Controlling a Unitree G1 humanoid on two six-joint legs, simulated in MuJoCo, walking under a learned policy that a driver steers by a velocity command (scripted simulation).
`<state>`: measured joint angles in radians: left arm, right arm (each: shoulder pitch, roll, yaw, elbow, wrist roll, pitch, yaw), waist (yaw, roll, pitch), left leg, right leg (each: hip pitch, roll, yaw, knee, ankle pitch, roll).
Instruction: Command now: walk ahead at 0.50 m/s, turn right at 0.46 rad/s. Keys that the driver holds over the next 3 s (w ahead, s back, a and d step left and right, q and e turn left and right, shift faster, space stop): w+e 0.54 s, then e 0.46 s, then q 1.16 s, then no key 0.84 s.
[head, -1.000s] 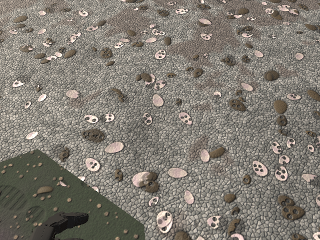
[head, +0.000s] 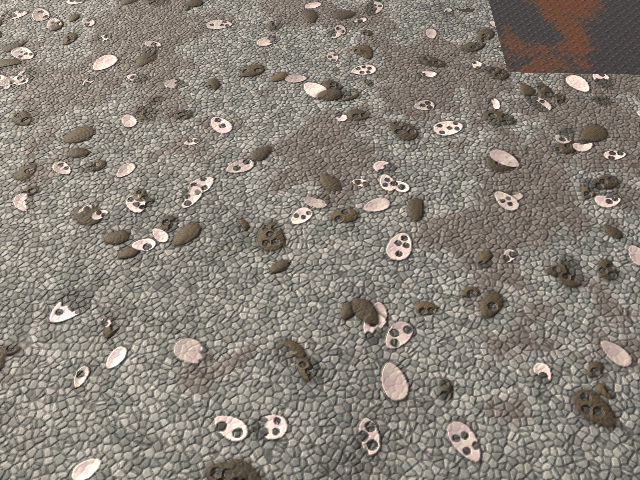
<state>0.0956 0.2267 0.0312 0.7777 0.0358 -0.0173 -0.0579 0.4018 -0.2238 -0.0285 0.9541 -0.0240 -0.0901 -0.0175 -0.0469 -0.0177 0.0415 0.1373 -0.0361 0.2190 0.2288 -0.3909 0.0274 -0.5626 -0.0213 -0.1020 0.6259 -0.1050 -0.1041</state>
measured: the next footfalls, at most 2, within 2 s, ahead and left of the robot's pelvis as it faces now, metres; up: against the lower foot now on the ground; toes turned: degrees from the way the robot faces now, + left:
right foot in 0.04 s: +0.18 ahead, -0.08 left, +0.00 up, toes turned -6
left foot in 0.56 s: +0.51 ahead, +0.04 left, +0.00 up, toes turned -21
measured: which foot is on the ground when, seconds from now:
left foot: down 0.00-0.06, up 0.08-0.54, down 0.56-1.00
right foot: up 0.00-0.02, down 0.04-0.58, up 0.60-1.00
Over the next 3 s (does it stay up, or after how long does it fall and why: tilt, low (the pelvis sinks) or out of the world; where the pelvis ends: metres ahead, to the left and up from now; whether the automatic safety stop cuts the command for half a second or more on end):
stays up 0.39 -0.07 0.02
